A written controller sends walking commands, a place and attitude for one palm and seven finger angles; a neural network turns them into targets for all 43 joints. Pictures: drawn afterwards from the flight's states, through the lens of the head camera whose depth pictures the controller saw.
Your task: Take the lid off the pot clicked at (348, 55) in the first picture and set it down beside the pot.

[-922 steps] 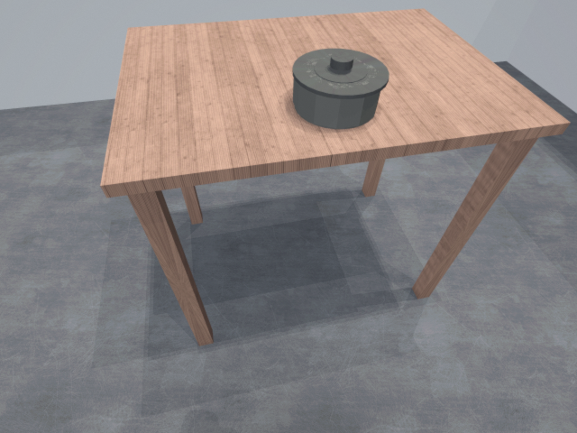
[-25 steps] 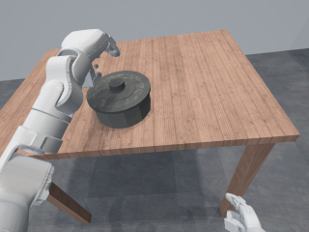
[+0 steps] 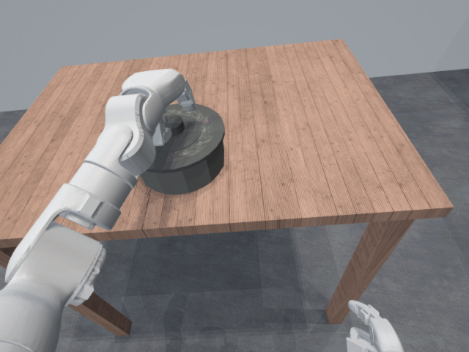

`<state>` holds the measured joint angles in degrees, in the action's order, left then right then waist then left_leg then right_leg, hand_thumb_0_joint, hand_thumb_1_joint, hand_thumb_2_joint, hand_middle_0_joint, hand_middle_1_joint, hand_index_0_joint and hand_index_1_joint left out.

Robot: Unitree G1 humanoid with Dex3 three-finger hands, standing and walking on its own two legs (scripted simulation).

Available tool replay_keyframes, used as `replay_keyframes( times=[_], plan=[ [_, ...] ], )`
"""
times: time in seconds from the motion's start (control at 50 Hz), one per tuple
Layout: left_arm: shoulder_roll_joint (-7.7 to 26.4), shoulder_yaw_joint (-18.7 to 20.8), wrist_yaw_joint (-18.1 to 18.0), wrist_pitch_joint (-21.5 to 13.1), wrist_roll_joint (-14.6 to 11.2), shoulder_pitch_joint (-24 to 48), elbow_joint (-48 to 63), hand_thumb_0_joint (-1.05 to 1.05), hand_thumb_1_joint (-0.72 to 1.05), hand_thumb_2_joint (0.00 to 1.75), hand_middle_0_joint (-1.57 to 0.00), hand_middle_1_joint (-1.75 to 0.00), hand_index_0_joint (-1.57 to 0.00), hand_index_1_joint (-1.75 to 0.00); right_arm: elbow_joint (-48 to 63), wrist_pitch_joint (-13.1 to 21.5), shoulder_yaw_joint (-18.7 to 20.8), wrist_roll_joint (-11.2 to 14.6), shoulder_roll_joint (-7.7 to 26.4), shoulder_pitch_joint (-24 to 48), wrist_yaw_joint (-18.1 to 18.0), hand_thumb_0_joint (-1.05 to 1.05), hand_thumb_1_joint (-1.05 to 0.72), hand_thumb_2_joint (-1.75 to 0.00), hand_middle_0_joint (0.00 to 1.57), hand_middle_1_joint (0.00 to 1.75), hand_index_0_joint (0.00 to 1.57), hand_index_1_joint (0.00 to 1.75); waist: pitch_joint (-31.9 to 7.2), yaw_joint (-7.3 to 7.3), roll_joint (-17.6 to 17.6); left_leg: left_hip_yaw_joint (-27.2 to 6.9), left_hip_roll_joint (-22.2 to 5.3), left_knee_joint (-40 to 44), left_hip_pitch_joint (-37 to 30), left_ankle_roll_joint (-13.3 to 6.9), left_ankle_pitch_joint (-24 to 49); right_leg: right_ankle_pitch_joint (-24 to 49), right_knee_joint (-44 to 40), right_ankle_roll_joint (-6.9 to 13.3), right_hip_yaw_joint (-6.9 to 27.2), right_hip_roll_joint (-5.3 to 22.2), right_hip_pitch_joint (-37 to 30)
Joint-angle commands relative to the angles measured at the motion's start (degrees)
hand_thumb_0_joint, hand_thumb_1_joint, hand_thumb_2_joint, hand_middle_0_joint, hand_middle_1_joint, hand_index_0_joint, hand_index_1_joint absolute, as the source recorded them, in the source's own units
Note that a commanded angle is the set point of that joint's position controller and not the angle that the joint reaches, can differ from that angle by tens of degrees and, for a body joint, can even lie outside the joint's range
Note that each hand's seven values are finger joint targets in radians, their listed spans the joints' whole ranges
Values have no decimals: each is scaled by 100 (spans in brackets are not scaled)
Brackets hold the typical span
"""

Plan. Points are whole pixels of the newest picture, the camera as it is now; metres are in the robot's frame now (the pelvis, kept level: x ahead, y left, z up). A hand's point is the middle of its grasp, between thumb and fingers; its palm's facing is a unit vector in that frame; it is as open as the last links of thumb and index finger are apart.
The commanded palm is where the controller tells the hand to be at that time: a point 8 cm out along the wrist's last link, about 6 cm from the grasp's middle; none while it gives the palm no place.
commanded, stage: move the open hand above the knob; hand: left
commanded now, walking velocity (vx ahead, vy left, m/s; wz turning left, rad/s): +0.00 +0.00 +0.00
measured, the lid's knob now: (171, 125) +0.48 +0.13 +0.15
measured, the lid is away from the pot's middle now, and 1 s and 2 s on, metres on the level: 0.00 0.00 0.00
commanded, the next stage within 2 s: none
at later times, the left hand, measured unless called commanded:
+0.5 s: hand (151, 84) +0.48 +0.14 +0.24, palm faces -0.09 -0.10 -0.99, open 9.7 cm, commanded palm +0.43 +0.14 +0.29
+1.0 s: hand (165, 104) +0.46 +0.12 +0.21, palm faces -0.16 -0.05 -0.99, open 9.7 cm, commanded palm +0.43 +0.14 +0.29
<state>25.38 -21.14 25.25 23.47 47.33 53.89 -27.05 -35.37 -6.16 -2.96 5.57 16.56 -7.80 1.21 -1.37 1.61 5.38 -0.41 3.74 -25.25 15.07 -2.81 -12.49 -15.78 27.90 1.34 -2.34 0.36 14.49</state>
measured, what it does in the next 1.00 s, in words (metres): stands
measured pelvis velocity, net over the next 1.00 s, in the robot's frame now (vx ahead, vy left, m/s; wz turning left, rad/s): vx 0.01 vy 0.02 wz -0.01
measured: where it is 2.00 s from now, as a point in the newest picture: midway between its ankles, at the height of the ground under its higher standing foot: outside the picture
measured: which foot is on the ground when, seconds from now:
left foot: down 0.00-1.00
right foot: down 0.00-1.00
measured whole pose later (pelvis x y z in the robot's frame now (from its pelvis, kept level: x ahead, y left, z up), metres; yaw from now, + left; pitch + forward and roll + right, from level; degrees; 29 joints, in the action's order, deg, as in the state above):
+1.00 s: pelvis +0.01 +0.02 +0.00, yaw +0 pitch +3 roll +0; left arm 23.7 -20.0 24.0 21.0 48.1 57.5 -30.7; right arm -36.9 -4.2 -2.5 4.4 15.7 -10.8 0.2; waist -2.3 2.2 5.3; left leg 0.2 4.6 -23.9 14.3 -4.0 -12.6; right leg -15.6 26.2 0.2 -1.6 1.2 13.7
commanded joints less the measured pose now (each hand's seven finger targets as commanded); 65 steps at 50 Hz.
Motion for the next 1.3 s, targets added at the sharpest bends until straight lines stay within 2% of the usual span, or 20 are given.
replay_keyframes(
  times=[0.0,0.14,0.2,0.26,0.3,0.36,0.42,0.48,0.54,0.6,0.7,0.78,0.84,0.88,0.96,1.02,1.1,1.14,1.22,1.28],
  plan=[
    [2754,1775,-534,-243,468,5806,1187,0,-36,171,-89,-8,-89,-8,528,699,210,-100,455,313,-289,0,-90,-90,20,30,20,30,-3335,138,-272,-218,31,52,-1437,-222,1779,2509,-111,54,333,-66,-1167],
    [-32,367,-267,2,178,1198,-1958,0,-36,171,-89,-8,-89,-8,682,358,211,-22,629,199,18,0,-90,-90,20,30,20,30,-1080,-14,-1336,66,-109,245,-196,-19,1438,2125,-278,35,-34,-9,-328],
    [324,395,-92,-77,301,2486,269,0,-36,171,-89,-8,-89,-8,1055,211,255,-56,551,655,60,0,-90,-90,20,30,20,30,-2105,28,-974,62,-70,123,-767,-158,1800,2473,-239,33,120,58,-691],
    [2109,1471,-232,-363,286,5145,2419,0,-36,171,-89,-8,-89,-8,1081,468,321,-99,469,476,-54,0,-90,-90,20,30,20,30,-3372,98,-535,-185,-21,1,-1545,-302,2459,3085,-155,25,347,-22,-1313],
    [2563,1818,-374,-359,371,5614,1878,0,-36,171,-89,-8,-89,-8,745,683,321,-128,432,204,-172,0,-90,-90,20,30,20,30,-3379,103,-408,-305,-64,2,-1746,-275,2533,2890,-110,53,287,-86,-1126],
    [2184,1760,-641,-159,463,4365,75,0,-36,171,-89,-8,-89,-8,362,665,243,-169,471,20,-202,0,-90,-90,20,30,20,30,-2274,-16,-713,-186,-107,222,-1079,-121,2140,2385,-186,116,120,-148,-776],
    [511,683,-511,20,287,2089,-1637,0,-36,171,-89,-8,-89,-8,434,428,200,-83,527,97,-59,0,-90,-90,20,30,20,30,-1082,-40,-1152,-26,-142,355,-389,3,1465,1745,-271,77,-74,-92,-114],
    [-274,120,-325,-20,251,1807,-248,0,-36,171,-89,-8,-89,-8,905,228,280,-70,524,503,125,0,-90,-90,20,30,20,30,-1826,-47,-702,-53,-176,190,-961,-24,1898,1866,-230,98,-44,-19,-151],
    [399,310,-339,-155,196,3879,1492,0,-36,171,-89,-8,-89,-8,1086,218,318,-42,436,713,70,0,-90,-90,20,30,20,30,-2675,202,-708,-207,-143,20,-1407,-178,2115,2106,-233,87,102,-20,-488],
    [1990,1316,-558,-236,398,5725,1723,0,-36,171,-89,-8,-89,-8,726,567,303,-93,440,356,-120,0,-90,-90,20,30,20,30,-3273,205,-386,-354,-99,50,-1805,-186,2149,2299,-159,111,203,-124,-717],
    [1047,1041,-720,51,340,3539,-1233,0,-36,171,-89,-8,-89,-8,253,475,160,-137,455,127,-162,0,-90,-90,20,30,20,30,-1533,31,-1003,-188,-129,393,-674,-9,1436,1602,-285,146,-23,-106,-170],
    [-72,301,-456,39,306,2004,-1326,0,-36,171,-89,-8,-89,-8,704,216,185,-89,526,394,24,0,-90,-90,20,30,20,30,-1441,-31,-1009,-54,-159,299,-564,30,1432,1711,-263,111,-69,-20,-135],
    [376,427,-393,-94,307,3404,403,0,-36,171,-89,-8,-89,-8,968,139,257,-106,492,593,4,0,-90,-90,20,30,20,30,-2456,101,-903,-127,-117,138,-1012,-131,1826,2115,-256,113,88,30,-626],
    [1410,976,-447,-244,431,4924,1531,0,-36,171,-89,-8,-89,-8,1024,367,277,-126,404,576,-82,0,-90,-90,20,30,20,30,-3291,114,-522,-198,-53,61,-1498,-222,2159,2504,-196,107,258,-14,-1032],
    [2237,1700,-640,-217,431,5111,860,0,-36,171,-89,-8,-89,-8,551,649,268,-171,438,144,-201,0,-90,-90,20,30,20,30,-3027,41,-581,-321,-92,115,-1481,-175,2368,2600,-205,127,206,-110,-967],
    [1086,1106,-532,44,323,2778,-1100,0,-36,171,-89,-8,-89,-8,421,483,188,-139,482,158,-134,0,-90,-90,20,30,20,30,-1574,-60,-1219,-111,-101,281,-620,-71,1947,2310,-275,101,34,-80,-515],
    [-1,289,-275,-4,234,1532,-420,0,-36,171,-89,-8,-89,-8,924,229,194,-15,530,615,72,0,-90,-90,20,30,20,30,-1418,-75,-1012,-22,-163,241,-658,-31,1775,2059,-275,90,-48,-7,-280],
    [211,323,-233,-73,168,2449,851,0,-36,171,-89,-8,-89,-8,1082,118,278,-34,516,750,76,0,-90,-90,20,30,20,30,-2030,41,-846,-68,-130,131,-991,-146,1885,2163,-328,104,51,19,-532],
    [2096,1346,-462,-280,385,5357,2647,0,-36,171,-89,-8,-89,-8,953,545,287,-87,377,614,-83,0,-90,-90,20,30,20,30,-3552,76,-25,-356,-71,-11,-1977,-216,2729,2726,-113,131,271,-87,-1043],
    [2160,1721,-644,-91,364,4266,1007,0,-36,171,-89,-8,-89,-8,534,613,250,-153,430,361,-144,0,-90,-90,20,30,20,30,-2666,-45,-592,-252,-110,126,-1350,-142,2365,2534,-196,139,182,-141,-911]
  ],
)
